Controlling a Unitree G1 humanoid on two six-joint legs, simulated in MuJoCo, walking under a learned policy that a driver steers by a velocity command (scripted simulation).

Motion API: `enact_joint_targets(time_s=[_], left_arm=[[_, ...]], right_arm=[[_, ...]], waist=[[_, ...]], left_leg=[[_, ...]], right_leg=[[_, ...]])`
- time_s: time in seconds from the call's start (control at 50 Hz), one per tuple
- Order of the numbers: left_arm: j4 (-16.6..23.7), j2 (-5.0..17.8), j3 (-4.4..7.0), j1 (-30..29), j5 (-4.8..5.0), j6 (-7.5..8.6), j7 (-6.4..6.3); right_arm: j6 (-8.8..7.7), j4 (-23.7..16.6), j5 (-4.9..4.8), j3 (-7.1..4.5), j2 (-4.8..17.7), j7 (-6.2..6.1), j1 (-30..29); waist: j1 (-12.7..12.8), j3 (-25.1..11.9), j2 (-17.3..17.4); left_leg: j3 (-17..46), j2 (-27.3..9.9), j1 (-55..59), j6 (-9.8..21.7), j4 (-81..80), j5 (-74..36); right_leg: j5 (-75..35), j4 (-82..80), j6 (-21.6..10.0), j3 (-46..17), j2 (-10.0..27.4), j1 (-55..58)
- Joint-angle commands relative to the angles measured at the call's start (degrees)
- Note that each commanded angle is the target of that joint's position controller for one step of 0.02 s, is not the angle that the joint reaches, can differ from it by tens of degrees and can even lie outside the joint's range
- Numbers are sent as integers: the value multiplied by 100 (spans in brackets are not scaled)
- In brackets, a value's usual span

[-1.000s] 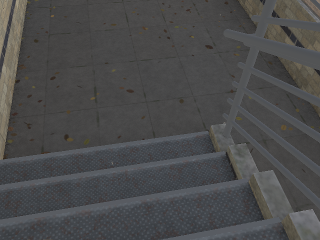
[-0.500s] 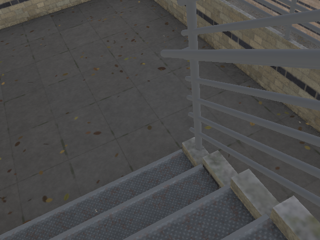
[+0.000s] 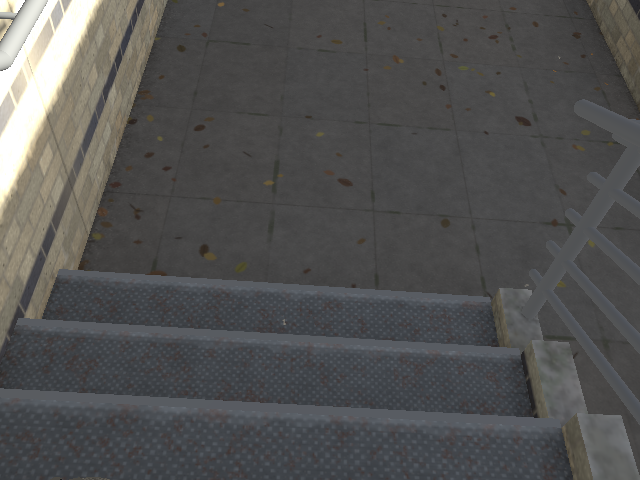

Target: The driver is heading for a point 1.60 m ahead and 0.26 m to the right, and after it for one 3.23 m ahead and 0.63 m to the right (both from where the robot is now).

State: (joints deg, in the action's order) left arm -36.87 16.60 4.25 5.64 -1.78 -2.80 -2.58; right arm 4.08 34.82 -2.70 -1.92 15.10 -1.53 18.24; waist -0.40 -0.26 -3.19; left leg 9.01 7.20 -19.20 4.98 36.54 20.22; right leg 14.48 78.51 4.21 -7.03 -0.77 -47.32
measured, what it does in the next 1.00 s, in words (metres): goes down, turning right: right foot 0.16 m lower, then left foot 0.16 m lower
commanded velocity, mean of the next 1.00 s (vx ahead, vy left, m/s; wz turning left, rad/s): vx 0.74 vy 0.00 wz -0.26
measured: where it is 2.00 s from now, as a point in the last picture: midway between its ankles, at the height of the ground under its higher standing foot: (326, 327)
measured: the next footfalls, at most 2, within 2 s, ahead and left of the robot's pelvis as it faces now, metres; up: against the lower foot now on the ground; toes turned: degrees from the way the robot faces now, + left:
right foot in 0.44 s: +0.32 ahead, -0.16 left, -0.16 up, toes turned +9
left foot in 0.82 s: +0.65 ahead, +0.06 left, -0.32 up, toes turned -21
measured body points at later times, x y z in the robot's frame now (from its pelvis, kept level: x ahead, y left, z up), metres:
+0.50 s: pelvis +0.27 -0.06 -0.16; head +0.29 -0.07 +0.29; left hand +0.37 +0.22 -0.25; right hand +0.35 -0.31 -0.29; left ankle +0.05 +0.06 -0.62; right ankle +0.28 -0.17 -0.89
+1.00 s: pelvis +0.69 -0.09 -0.35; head +0.69 -0.12 +0.10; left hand +0.97 +0.08 -0.42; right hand +0.52 -0.31 -0.49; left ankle +0.61 +0.07 -1.04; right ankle +0.74 -0.22 -0.96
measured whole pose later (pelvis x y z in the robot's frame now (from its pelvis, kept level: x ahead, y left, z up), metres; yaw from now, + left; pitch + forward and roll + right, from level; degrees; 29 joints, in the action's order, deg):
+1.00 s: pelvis +0.69 -0.09 -0.35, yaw -23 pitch +1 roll +4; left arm -37.3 17.4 4.1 9.1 1.6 1.6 -1.1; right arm -5.7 51.3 0.1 -4.2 15.0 -1.9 30.5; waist -4.3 0.2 -1.1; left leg -2.7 3.2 -7.2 0.2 41.2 34.4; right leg 14.1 80.1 0.1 -4.1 -0.4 -50.2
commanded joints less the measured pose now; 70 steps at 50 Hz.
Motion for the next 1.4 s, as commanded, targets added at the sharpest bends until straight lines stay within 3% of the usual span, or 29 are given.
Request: enact_joint_targets(time_s=[0.02,0.16,0.2,0.38,0.44,0.46,0.48,0.5,0.54,0.62,0.66,0.72,0.8,0.82,0.84,0.86,0.88,0.9,0.96,1.0,1.04,1.08,1.12,1.16,1.18,1.2,1.24,1.3,1.4], left_arm=[[301,384,128,147,70,225,117],[535,684,272,-735,149,918,429],[570,297,121,-896,-111,928,562],[504,452,131,-400,364,850,611],[-338,725,285,2233,273,816,558],[-975,650,181,4115,294,818,581],[-1020,386,12,4007,393,754,693],[-809,797,152,3696,528,677,654],[-435,336,55,2640,305,661,433],[-350,459,-6,1617,418,775,74],[-632,315,-6,1916,409,825,-94],[-1083,256,-40,2400,580,620,-189],[-622,361,16,350,411,636,74],[-498,-171,-83,84,319,660,99],[-297,-532,-113,2006,451,648,64],[-384,-374,-178,2573,438,614,46],[-389,-169,-154,1734,392,517,35],[-137,-322,-174,1506,361,506,6],[517,-118,-182,1100,590,389,144],[-219,2,-35,1943,84,519,366],[-4,328,19,942,119,621,699],[204,-384,-203,161,234,524,809],[-162,154,41,1662,271,389,731],[-727,766,143,3205,70,359,493],[-462,710,-95,2579,-193,448,386],[-245,618,-76,2255,-69,436,439],[-296,342,-192,1154,114,449,463],[-663,266,-201,668,51,584,260],[-531,804,-110,860,-4,434,-96]], right_arm=[[-260,-492,43,-228,884,-105,-301],[-599,22,47,-234,780,-226,733],[-546,172,51,-151,565,-298,650],[-440,330,67,-110,781,-117,364],[-581,463,98,-52,659,50,-10],[-773,451,154,7,408,133,-382],[-987,325,336,185,-211,155,262],[-1168,-178,76,132,364,152,211],[-1210,-360,-2,-21,727,70,-1072],[-1227,-735,602,51,241,76,-1650],[-1420,-340,506,-94,533,244,-1225],[-1216,-739,414,-9,-126,247,-1652],[-1172,356,323,-523,825,95,2790],[-1230,985,261,-512,758,48,4090],[-1330,684,503,-317,776,154,2810],[-1243,426,425,-214,396,158,2128],[-1217,494,271,-141,-187,217,2255],[-1226,636,187,-250,188,248,1898],[-1248,569,189,-164,447,-80,-498],[-1200,562,430,-349,1010,-149,-858],[-1247,666,-14,-210,465,-435,-378],[-966,1073,87,-212,677,-349,562],[-774,1283,174,-153,621,-204,521],[-790,1286,242,-137,493,-75,211],[-874,1269,156,11,14,19,1695],[-923,1005,94,-10,561,134,1693],[-768,1171,-69,-113,612,36,1493],[-264,1057,143,-172,348,-209,830],[-141,191,164,-217,416,-169,-204]], waist=[[252,-572,636],[-208,38,1257],[-349,202,1011],[-521,742,1013],[655,-283,120],[1406,-728,-626],[738,-854,-2176],[712,-1435,-2611],[619,-249,489],[-80,723,154],[1,357,139],[360,243,66],[-2385,-821,-47],[-2761,-578,1339],[-1016,-825,3682],[-570,-726,3537],[-900,-228,1451],[-573,202,443],[796,1508,666],[827,218,174],[380,476,-191],[-101,129,68],[652,-457,724],[1537,-174,-1041],[494,-1071,-1204],[625,-1953,-733],[-74,-1571,1125],[-491,-399,996],[-171,-1166,183]], left_leg=[[2203,-1067,372,987,-1369,438],[2707,-1052,1784,1026,-500,-186],[2131,-543,137,928,-287,660],[2114,-1061,580,946,1407,-1398],[786,-796,-36,592,4441,-4468],[149,-322,-2295,201,7862,-1672],[-272,-8,-4879,-180,9747,2980],[-312,-78,-5372,-514,8823,2262],[-8,-949,-5051,-320,6258,355],[-277,-1032,-2380,-535,1986,-1612],[-280,-802,-1193,-303,826,-4670],[-459,-238,827,-534,-488,-5320],[-361,-638,4374,-623,-434,-5269],[329,-1721,4940,-195,-1355,-5840],[1430,-2711,6033,356,918,-9820],[1569,-2963,5556,362,832,-10531],[1086,-2716,4818,370,255,-8278],[1225,-2732,3696,576,-95,-7338],[609,-2625,-1331,274,-1214,-5508],[-79,-2123,-1965,275,-335,-5166],[-680,-1635,-933,-290,347,-2085],[-1076,-1143,-456,-299,1200,-1790],[-921,-1289,-100,-213,3077,-3208],[-1564,-295,-1716,-661,7362,2348],[89,-305,-3014,-657,8205,3251],[839,-392,-3274,-796,7440,2866],[1205,-787,-2045,-786,5710,1421],[729,-1021,-1425,-1043,4081,-219],[416,-717,-2153,-1105,5064,-576]], right_leg=[[-1272,-218,-60,-81,77,-45],[-2584,-2774,-252,-763,175,-953],[-3996,-3827,-298,-334,-46,702],[-1858,-4866,-756,-10,605,1423],[-1398,-5539,-1311,695,28,4407],[-2198,-4797,-1862,28,520,6677],[-3383,-2996,-2080,-815,717,8000],[-1674,-4484,-2875,-2735,1211,8040],[1486,-5652,-2625,-3894,1572,6012],[-369,-5538,-2346,-2479,326,2048],[-912,-4323,-1914,-1703,-224,1646],[172,-4173,-1602,-1732,-655,1156],[-2761,601,-745,-1397,-1229,984],[1596,3654,-465,-1128,-1792,332],[3828,5192,-499,-1373,-1578,-1740],[3567,4533,-475,-1167,-781,-2253],[2998,3727,-525,-550,-393,-2558],[2437,3625,-493,-162,-296,-2560],[234,-845,-408,-300,674,-34],[-2770,-517,-272,607,56,2545],[-4917,-3066,-443,251,264,1566],[-5033,-4856,-439,821,-325,3000],[-4628,-5098,-669,784,-210,4404],[-6390,-6028,-1407,220,494,6336],[-9704,-3664,-2078,-1313,1778,7589],[-9571,-3652,-2659,-2101,2392,7681],[-6020,-4465,-2454,-1969,2352,5065],[-4496,-5060,-2057,-1754,2113,2417],[-5558,-4729,-2178,-996,2231,3537]])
